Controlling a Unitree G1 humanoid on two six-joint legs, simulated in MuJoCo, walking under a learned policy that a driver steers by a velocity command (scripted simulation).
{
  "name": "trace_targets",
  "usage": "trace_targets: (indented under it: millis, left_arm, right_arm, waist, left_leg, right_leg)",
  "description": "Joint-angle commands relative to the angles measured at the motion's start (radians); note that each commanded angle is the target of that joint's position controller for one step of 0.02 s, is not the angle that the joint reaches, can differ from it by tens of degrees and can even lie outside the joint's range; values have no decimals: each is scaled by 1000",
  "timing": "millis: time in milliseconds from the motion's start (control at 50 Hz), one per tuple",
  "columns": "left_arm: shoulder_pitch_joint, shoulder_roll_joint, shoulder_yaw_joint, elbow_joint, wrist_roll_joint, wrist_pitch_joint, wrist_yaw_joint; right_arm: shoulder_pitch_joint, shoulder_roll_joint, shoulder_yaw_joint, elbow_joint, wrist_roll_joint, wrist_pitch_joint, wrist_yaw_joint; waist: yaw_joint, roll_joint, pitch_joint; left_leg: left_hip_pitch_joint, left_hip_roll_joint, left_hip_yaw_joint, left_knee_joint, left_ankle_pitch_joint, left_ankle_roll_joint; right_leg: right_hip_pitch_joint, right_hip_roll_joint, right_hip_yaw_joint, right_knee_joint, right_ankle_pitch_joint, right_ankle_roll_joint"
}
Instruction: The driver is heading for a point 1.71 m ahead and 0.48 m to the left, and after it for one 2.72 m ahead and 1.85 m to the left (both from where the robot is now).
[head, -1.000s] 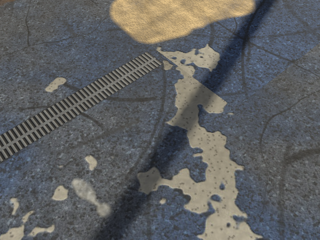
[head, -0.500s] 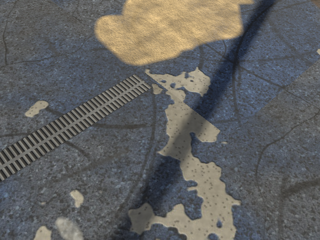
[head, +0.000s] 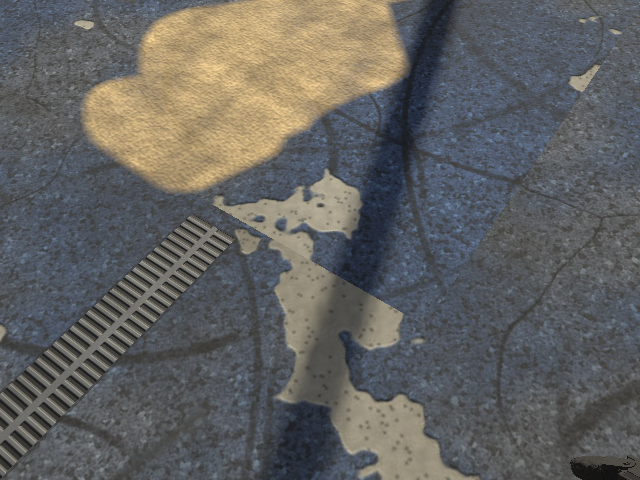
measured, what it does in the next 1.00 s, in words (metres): steps on the spot: left foot, then right foot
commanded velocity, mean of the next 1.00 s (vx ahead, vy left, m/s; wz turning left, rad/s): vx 0.03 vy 0.00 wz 0.14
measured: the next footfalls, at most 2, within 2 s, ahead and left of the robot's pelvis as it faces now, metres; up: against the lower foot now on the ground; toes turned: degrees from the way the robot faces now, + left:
left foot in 0.04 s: +0.19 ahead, +0.13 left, +0.00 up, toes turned -7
right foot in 0.38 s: +0.10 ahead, -0.12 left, +0.00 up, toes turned -4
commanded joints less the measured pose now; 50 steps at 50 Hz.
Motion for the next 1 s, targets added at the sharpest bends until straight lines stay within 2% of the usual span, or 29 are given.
trace_targets:
  millis: [20, 40, 60, 80, 100, 120, 140, 180, 220, 280, 320, 360, 380, 400, 420, 440, 480, 520, 560, 640, 680, 700, 720, 740, 760, 800, 820, 880, 1000]
  left_arm:
    - [-61, 125, 31, -79, 0, 3, 11]
    - [-56, 91, 21, -87, 5, 1, 10]
    - [-11, 27, 1, -102, 26, -5, 7]
    - [145, 28, -5, -104, 13, -8, 1]
    - [165, 129, 19, -73, 9, -2, 0]
    - [81, 179, 37, -69, -1, 15, 5]
    - [40, 170, 41, -72, -3, 35, 13]
    - [3, 122, 30, -94, 3, 56, 18]
    - [16, 52, 8, -94, 14, 51, 17]
    - [5, -2, -18, -81, 34, 36, 7]
    - [4, 22, -11, -66, 31, 33, 0]
    - [25, 50, 0, -52, 32, 30, -5]
    - [25, 95, 8, -66, 42, 28, -1]
    - [13, 173, 26, -74, 55, 31, 8]
    - [7, 157, 30, -54, 53, 33, 7]
    - [-52, 121, 21, -78, 52, 27, 8]
    - [-84, 118, 25, -89, 44, 11, 19]
    - [-63, 111, 25, -78, 33, -5, 26]
    - [-83, 115, 31, -76, 22, -1, 27]
    - [-102, 138, 44, -72, 8, 25, 28]
    - [-84, 124, 42, -57, -8, 20, 26]
    - [-31, 90, 36, -47, 12, 11, 20]
    - [-83, 29, 11, -110, 62, 3, 19]
    - [-164, 70, 21, -118, 48, -3, 23]
    - [-169, 92, 28, -114, 26, 0, 23]
    - [-149, 104, 36, -86, 31, 6, 35]
    - [-137, 105, 39, -79, 33, 7, 36]
    - [-112, 71, 30, -65, 23, 3, 27]
    - [-157, 61, 23, -73, 21, -9, 16]
  right_arm:
    - [68, -120, -51, -52, 1, -21, 3]
    - [96, -141, -59, -49, -10, -30, -2]
    - [128, -198, -68, -63, -29, -28, -15]
    - [140, -212, -72, -52, -50, -6, -13]
    - [117, -164, -68, -64, -22, 7, -12]
    - [98, -109, -53, -76, -17, 15, -16]
    - [65, -94, -46, -79, -20, 26, -17]
    - [24, -106, -45, -71, -21, 39, -22]
    - [28, -90, -41, -51, -25, 41, -16]
    - [18, -65, -32, -28, -7, 38, 3]
    - [37, -95, -40, -13, 8, 44, 14]
    - [58, -113, -43, -3, 23, 49, 16]
    - [84, -109, -40, 3, 22, 44, 19]
    - [91, -78, -33, -15, 8, 35, 26]
    - [64, -62, -31, -29, 10, 33, 23]
    - [47, -95, -43, -26, 8, 37, 19]
    - [61, -101, -58, -20, 13, 53, 11]
    - [79, -88, -63, -28, 19, 71, 13]
    - [88, -58, -55, -33, 27, 82, 19]
    - [91, -65, -59, -53, 36, 93, 43]
    - [141, -85, -74, -41, 26, 96, 39]
    - [162, -158, -97, -51, 21, 94, 26]
    - [175, -296, -122, -81, 2, 87, 20]
    - [237, -235, -103, -77, -24, 67, 29]
    - [194, -212, -92, -73, -24, 51, 31]
    - [98, -179, -84, -80, 15, 52, 14]
    - [75, -173, -77, -83, 21, 58, 5]
    - [71, -168, -76, -90, 14, 72, -10]
    - [67, -188, -89, -98, 14, 91, -22]
  waist:
    - [-77, -161, -149]
    - [-87, -141, -163]
    - [-71, 27, -246]
    - [9, 284, -323]
    - [-8, 205, -306]
    - [-45, 113, -232]
    - [-45, 60, -190]
    - [-42, 89, -111]
    - [-34, 112, -123]
    - [-42, 137, -169]
    - [-48, 149, -162]
    - [-26, 131, -128]
    - [-31, 88, -128]
    - [-63, -76, -119]
    - [-61, -230, -109]
    - [-53, -232, -58]
    - [-44, -251, -38]
    - [-38, -215, -48]
    - [-41, -185, -66]
    - [-40, -202, -106]
    - [-70, -154, -117]
    - [-59, 23, -137]
    - [-61, 316, -130]
    - [-141, 187, -218]
    - [-113, 113, -172]
    - [-73, 37, -123]
    - [-56, 51, -126]
    - [-49, 76, -144]
    - [-74, 112, -116]
  left_leg:
    - [240, -32, 27, -146, 62, 36]
    - [336, 30, 7, -214, 189, 72]
    - [522, 249, -174, -191, 493, 153]
    - [680, 458, -485, -203, 592, 348]
    - [637, 451, -534, -227, 369, 378]
    - [571, 376, -379, -225, 232, 333]
    - [498, 316, -279, -242, 122, 297]
    - [348, 238, -152, -292, 68, 284]
    - [319, 192, -77, -298, 133, 292]
    - [335, 183, -59, -276, 161, 304]
    - [336, 178, -89, -260, 69, 305]
    - [260, 156, -109, -253, -52, 260]
    - [187, 140, -113, -236, -127, 206]
    - [112, 58, -31, -153, -228, 144]
    - [160, -19, 92, -61, -290, 99]
    - [161, -28, 114, 29, -291, 80]
    - [100, -25, 126, 191, -364, 74]
    - [20, 7, 96, 331, -468, 63]
    - [27, 23, 116, 304, -444, 53]
    - [167, -1, 191, 90, -297, 64]
    - [325, -40, 201, -121, -94, 108]
    - [479, 54, 22, -188, 221, 161]
    - [580, 342, -397, -217, 596, 372]
    - [583, 388, -454, -240, 550, 476]
    - [558, 344, -360, -232, 487, 442]
    - [514, 252, -256, -226, 356, 345]
    - [472, 218, -222, -233, 355, 326]
    - [465, 175, -195, -245, 307, 320]
    - [407, 152, -291, -262, 20, 318]
  right_leg:
    - [14, -200, 219, 46, 350, -83]
    - [-10, -152, 202, 136, 259, -43]
    - [-118, -67, 90, 377, -76, 11]
    - [-317, 24, 4, 574, -474, 61]
    - [-372, -61, -3, 716, -408, 100]
    - [-391, -91, -27, 780, -326, 120]
    - [-389, -111, -48, 793, -262, 133]
    - [-333, -126, -81, 750, -188, 145]
    - [-243, -111, -110, 615, -193, 144]
    - [-96, -143, -130, 316, -187, 130]
    - [-21, -125, -151, 138, -70, 120]
    - [97, -107, -169, -62, 83, 74]
    - [174, -178, -103, -64, 134, 34]
    - [177, -301, 0, -56, 164, -28]
    - [47, -359, 49, -121, 45, -96]
    - [-4, -383, 69, -162, 26, -117]
    - [21, -421, 71, -142, 214, -137]
    - [96, -472, 68, -102, 489, -173]
    - [135, -456, 8, -73, 585, -161]
    - [143, -432, -80, -11, 579, -123]
    - [69, -391, -151, 96, 432, -54]
    - [-77, -314, -240, 290, 185, 33]
    - [-387, -142, -267, 556, -369, 137]
    - [-410, -130, -101, 723, -455, 134]
    - [-433, -150, -80, 775, -388, 123]
    - [-444, -176, -72, 715, -232, 122]
    - [-392, -170, -75, 696, -179, 129]
    - [-343, -135, -94, 600, -99, 149]
    - [-258, -109, -74, 336, -78, 157]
